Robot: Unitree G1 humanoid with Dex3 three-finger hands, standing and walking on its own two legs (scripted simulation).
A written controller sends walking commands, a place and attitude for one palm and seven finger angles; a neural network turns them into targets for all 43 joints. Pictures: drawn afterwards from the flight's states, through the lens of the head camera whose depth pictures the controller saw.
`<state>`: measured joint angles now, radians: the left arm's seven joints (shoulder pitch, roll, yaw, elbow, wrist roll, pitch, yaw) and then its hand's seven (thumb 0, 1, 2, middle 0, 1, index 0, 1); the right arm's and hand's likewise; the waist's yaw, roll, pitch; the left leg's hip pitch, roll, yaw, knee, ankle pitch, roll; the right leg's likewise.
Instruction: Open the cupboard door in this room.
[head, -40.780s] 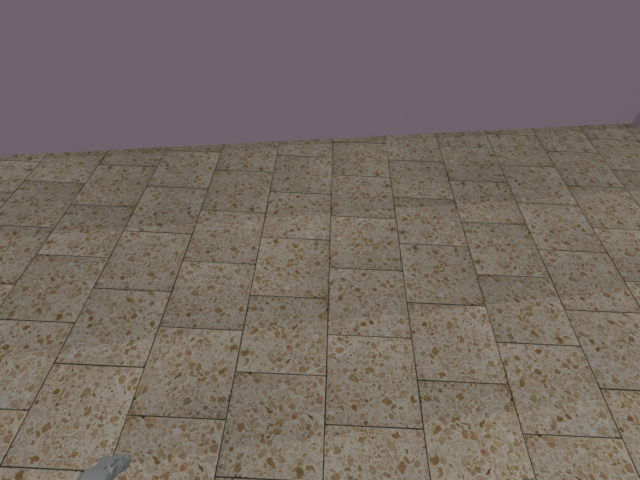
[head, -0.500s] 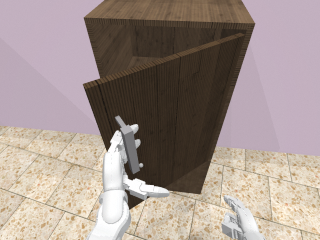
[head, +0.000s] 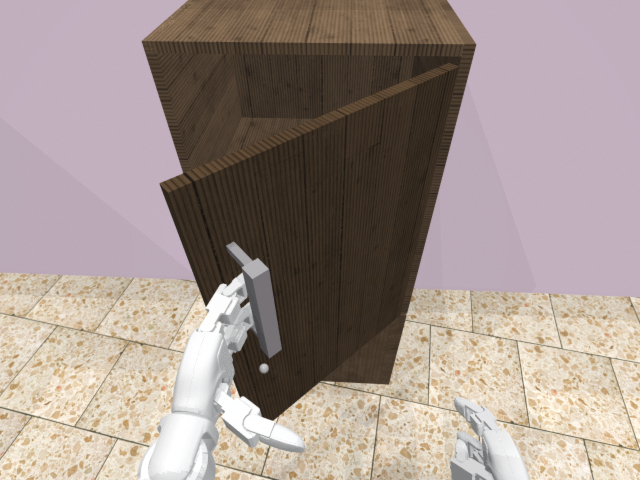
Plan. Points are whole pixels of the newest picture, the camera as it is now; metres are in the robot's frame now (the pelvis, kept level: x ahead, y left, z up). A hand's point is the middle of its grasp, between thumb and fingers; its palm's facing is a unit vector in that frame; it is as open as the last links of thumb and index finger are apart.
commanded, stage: slide the hand sideways off the handle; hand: left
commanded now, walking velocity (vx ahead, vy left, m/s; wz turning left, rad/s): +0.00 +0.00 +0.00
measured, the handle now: (254, 302) +0.30 +0.10 +0.11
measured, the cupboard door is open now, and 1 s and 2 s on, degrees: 44 43 43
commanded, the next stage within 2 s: draw the hand back to the body in 0.62 s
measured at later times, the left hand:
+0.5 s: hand (214, 400) +0.18 +0.12 +0.09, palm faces -0.03 -1.00 -0.06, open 16.0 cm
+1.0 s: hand (152, 396) +0.18 +0.18 +0.11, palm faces +0.01 -1.00 -0.06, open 16.3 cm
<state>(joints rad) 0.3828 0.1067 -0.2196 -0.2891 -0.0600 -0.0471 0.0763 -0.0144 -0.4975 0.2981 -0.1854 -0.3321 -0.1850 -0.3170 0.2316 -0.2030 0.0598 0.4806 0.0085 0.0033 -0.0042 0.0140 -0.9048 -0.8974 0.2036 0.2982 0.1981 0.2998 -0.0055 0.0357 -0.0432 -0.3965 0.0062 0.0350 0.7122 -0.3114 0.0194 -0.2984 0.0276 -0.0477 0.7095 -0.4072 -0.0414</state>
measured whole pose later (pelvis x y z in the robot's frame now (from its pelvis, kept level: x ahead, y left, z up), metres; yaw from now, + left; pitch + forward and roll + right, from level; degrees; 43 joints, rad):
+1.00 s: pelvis +0.01 +0.01 -0.01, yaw +1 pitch +2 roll -2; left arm 0.57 0.25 0.12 -0.41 -0.28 -0.11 -0.21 -0.01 -0.50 0.30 -0.16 -0.30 -0.15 -0.30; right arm 0.24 -0.21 0.05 0.51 0.05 -0.17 -0.07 0.01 -0.90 -0.90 0.20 0.30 0.20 0.30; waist 0.03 0.06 -0.08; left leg -0.49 0.01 0.00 0.80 -0.35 0.02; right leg -0.36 0.03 -0.08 0.75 -0.43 -0.03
